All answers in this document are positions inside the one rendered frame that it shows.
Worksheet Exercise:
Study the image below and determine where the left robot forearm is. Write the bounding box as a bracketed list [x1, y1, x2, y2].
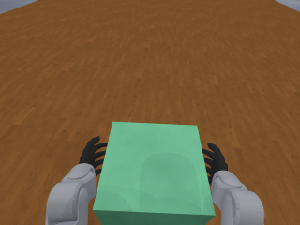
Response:
[45, 163, 97, 225]

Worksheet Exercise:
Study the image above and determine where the right robot forearm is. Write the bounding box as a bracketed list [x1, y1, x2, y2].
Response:
[211, 170, 265, 225]

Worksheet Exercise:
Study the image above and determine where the robot right hand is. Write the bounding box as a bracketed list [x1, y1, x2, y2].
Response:
[202, 142, 228, 186]

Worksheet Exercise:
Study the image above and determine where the robot left hand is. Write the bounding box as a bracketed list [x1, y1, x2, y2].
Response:
[79, 136, 108, 176]

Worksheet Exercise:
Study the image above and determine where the carton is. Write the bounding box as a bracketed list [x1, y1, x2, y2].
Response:
[93, 121, 216, 225]

